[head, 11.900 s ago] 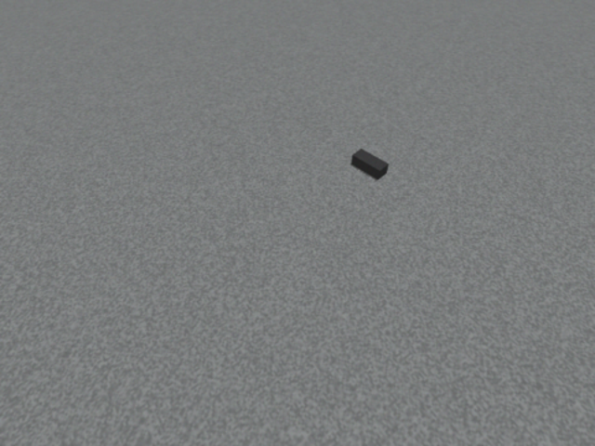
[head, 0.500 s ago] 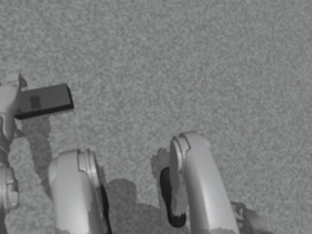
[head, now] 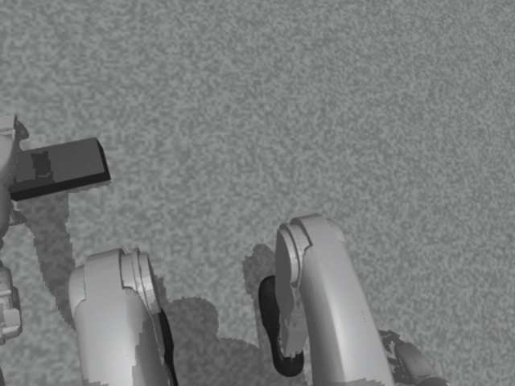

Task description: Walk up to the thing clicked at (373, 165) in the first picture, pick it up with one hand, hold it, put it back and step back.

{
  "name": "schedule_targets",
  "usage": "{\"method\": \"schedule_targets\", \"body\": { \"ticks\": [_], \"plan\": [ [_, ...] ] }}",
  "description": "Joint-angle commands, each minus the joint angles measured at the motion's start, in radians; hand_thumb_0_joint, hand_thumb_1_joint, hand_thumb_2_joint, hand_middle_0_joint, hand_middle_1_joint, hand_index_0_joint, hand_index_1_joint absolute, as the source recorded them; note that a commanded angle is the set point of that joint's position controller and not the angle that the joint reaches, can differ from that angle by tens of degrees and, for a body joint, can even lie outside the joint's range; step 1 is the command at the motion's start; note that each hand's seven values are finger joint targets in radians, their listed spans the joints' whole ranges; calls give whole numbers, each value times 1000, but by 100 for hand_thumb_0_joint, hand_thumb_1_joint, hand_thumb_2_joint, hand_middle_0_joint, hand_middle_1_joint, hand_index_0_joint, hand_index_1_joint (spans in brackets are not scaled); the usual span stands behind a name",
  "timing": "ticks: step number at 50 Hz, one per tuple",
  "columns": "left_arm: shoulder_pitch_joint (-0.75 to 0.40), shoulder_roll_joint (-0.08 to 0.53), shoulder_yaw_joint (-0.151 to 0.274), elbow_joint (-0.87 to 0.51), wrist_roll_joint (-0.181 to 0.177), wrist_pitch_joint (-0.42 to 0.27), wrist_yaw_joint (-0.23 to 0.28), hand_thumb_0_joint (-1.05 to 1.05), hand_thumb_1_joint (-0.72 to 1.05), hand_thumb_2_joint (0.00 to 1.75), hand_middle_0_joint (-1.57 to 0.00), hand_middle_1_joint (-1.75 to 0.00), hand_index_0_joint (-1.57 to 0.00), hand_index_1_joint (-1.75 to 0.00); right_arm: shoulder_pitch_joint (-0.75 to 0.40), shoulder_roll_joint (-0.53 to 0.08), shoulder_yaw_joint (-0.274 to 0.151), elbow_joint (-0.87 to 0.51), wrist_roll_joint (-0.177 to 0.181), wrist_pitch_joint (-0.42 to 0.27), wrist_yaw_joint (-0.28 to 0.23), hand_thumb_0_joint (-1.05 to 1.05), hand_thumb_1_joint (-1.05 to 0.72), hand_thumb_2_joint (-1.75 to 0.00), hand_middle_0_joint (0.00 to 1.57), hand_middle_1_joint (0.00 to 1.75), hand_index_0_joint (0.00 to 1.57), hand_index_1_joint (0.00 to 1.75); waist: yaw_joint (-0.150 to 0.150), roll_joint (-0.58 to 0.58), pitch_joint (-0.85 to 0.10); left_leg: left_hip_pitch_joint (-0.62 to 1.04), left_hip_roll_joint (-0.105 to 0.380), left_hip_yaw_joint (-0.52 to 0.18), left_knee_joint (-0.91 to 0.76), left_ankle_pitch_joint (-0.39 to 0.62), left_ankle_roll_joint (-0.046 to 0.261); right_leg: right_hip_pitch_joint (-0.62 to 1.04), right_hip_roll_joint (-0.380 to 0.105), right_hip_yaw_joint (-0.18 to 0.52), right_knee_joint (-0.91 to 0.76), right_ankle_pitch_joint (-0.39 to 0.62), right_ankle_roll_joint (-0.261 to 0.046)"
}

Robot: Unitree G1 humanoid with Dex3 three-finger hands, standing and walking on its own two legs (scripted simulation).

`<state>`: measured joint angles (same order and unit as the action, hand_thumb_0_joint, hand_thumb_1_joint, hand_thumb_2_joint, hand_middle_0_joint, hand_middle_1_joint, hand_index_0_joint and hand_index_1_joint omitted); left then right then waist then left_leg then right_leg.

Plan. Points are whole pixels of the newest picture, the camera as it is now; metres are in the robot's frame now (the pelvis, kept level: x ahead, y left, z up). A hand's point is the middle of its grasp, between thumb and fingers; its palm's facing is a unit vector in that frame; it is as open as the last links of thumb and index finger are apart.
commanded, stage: rise first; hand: left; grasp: from above
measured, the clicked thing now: (56, 169) +0.49 +0.30 -0.29
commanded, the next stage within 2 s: approach in 1.26 s
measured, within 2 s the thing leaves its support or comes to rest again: neither
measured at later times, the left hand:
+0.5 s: hand (2, 177) +0.44 +0.34 -0.18, palm faces -0.44 -0.10 -0.89, open 14.1 cm
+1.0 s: hand out of the picture +0.44 +0.34 -0.17, palm faces -0.44 -0.08 -0.89, open 13.9 cm
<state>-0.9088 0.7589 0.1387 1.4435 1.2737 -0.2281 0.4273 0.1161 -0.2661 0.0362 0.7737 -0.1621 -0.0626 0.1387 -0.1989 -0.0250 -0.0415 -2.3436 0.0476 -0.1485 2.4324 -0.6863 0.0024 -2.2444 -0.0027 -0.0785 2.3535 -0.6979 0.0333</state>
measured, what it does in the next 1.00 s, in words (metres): stands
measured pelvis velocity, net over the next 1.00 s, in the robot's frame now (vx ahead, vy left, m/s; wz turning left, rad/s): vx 0.00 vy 0.00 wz -0.01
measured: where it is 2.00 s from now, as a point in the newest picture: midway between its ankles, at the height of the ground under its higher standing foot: (224, 358)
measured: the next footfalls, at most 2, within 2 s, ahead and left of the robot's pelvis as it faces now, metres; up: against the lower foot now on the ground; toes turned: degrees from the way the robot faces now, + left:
none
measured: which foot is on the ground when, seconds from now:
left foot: down 0.00-1.00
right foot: down 0.00-1.00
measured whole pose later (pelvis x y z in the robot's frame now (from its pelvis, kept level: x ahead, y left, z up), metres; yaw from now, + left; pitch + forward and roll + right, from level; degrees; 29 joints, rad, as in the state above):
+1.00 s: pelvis +0.00 +0.00 +0.00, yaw -1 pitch +33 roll -9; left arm -0.94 0.82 0.13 1.45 1.26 -0.23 0.38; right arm 0.13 -0.28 0.08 0.74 -0.16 -0.06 0.15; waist -0.22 -0.02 -0.03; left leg -2.35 0.04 -0.16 2.44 -0.68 0.00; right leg -2.24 0.00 -0.09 2.35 -0.69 0.04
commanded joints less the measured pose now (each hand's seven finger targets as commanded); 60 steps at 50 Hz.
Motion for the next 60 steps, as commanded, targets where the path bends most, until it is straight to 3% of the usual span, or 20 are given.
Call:
{"method": "schedule_targets", "body": {
  "ticks": [1,6,9,18,20,23,26,28,31,33,34,40,43,46,48,51,54,58,60],
  "plan": [
    [-307,276,34,-144,-20,3,40,0,-55,101,-8,-102,-8,-102,207,-252,-67,-15,0,-1,-11,0,-90,-90,20,30,20,30,-8,293,-676,546,-29,97,-238,188,22,295,38,-83,-232,229,-63],
    [-302,273,13,-94,-15,5,25,0,-54,101,-9,-102,-9,-103,205,-255,-62,-16,1,0,-10,0,-90,-90,20,30,20,30,-16,294,-646,532,-29,88,-243,161,20,268,40,-89,-228,208,-67],
    [-314,303,32,-113,-18,3,25,0,-55,102,-8,-102,-8,-103,208,-257,-54,-20,-1,0,-9,0,-90,-90,20,30,20,30,-13,311,-650,533,-30,91,-238,176,19,279,39,-89,-220,219,-67],
    [-328,316,24,-85,-10,-8,15,0,-55,102,-9,-101,-8,-102,213,-263,-39,-24,-6,-1,-5,0,-90,-90,20,30,20,30,-36,301,-623,527,-28,86,-225,169,21,269,42,-94,-220,219,-64],
    [-325,355,52,-90,-8,-13,19,0,-55,101,-10,-99,-9,-101,221,-268,-33,-26,-12,1,-3,0,-90,-90,20,30,20,30,-33,313,-639,515,-30,94,-212,188,23,306,41,-89,-220,239,-59],
    [-309,355,47,-78,-9,-16,17,0,-56,102,-10,-100,-8,-102,213,-264,-31,-23,-11,1,-3,0,-90,-90,20,30,20,30,-23,321,-634,525,-29,89,-219,181,20,284,44,-93,-212,229,-64],
    [-316,338,30,-71,-12,-17,10,0,-55,101,-10,-100,-9,-101,210,-269,-28,-31,-15,3,-2,0,-90,-90,20,30,20,30,-36,316,-620,510,-28,84,-221,160,21,274,46,-100,-215,212,-64],
    [-315,351,40,-99,-8,-20,11,0,-54,100,-11,-100,-10,-101,211,-269,-30,-32,-14,5,-3,0,-90,-90,20,30,20,30,-24,345,-644,526,-31,88,-227,163,17,281,44,-98,-213,212,-66],
    [-312,334,24,-83,-11,-17,7,0,-54,101,-11,-99,-10,-101,213,-271,-31,-31,-13,1,-2,0,-90,-90,20,30,20,30,-38,323,-599,515,-29,82,-231,141,17,257,45,-103,-219,194,-66],
    [-330,371,50,-139,-13,-22,10,0,-54,100,-11,-99,-10,-100,219,-273,-29,-36,-12,5,-3,0,-90,-90,20,30,20,30,-28,335,-656,519,-29,87,-219,174,20,299,46,-99,-220,226,-62],
    [-315,365,47,-137,-17,-19,10,0,-54,100,-11,-99,-10,-100,216,-272,-32,-34,-8,4,-4,0,-90,-90,20,30,20,30,-17,338,-659,532,-30,86,-225,179,19,289,43,-98,-215,230,-63],
    [-303,323,31,-134,-19,-12,5,0,-52,98,-12,-98,-12,-99,219,-265,-37,-35,-5,6,-2,0,-90,-90,20,30,20,30,-27,339,-650,547,-28,84,-231,194,16,282,42,-99,-217,243,-64],
    [-295,323,20,-128,-20,-5,1,0,-51,98,-13,-98,-12,-98,220,-264,-36,-34,0,8,-2,0,-90,-90,20,30,20,30,-22,345,-639,541,-30,89,-236,199,17,288,43,-95,-227,249,-64],
    [-307,335,36,-127,-25,1,-6,0,-51,98,-14,-96,-13,-97,221,-268,-41,-41,4,9,-2,0,-90,-90,20,30,20,30,-24,328,-634,531,-31,87,-243,178,19,283,39,-95,-226,228,-65],
    [-296,304,10,-115,-25,0,-14,0,-51,98,-15,-96,-13,-97,213,-263,-39,-40,5,9,-3,0,-90,-90,20,30,20,30,-27,333,-633,537,-29,87,-242,180,19,284,41,-94,-230,233,-65],
    [-304,325,15,-101,-26,-2,-25,0,-50,97,-14,-97,-13,-98,225,-264,-36,-39,6,10,-1,0,-90,-90,20,30,20,30,-38,275,-616,494,-32,89,-229,173,27,308,42,-88,-245,230,-60],
    [-330,310,1,-128,-34,-17,-30,0,-49,96,-16,-95,-15,-96,215,-260,-33,-42,5,8,-3,0,-90,-90,20,30,20,30,-36,289,-618,500,-30,85,-241,148,24,295,44,-91,-247,204,-63],
    [-339,314,2,-103,-18,-26,-23,0,-50,97,-16,-94,-14,-96,214,-265,-32,-39,5,4,-5,0,-90,-90,20,30,20,30,-46,311,-603,524,-32,77,-244,137,17,261,41,-99,-231,189,-66],
    [-350,339,11,-119,-10,-34,-13,0,-48,96,-17,-94,-15,-95,210,-266,-27,-41,4,6,-6,0,-90,-90,20,30,20,30,-35,345,-632,531,-33,83,-245,149,15,275,43,-97,-231,199,-68]
  ]
}}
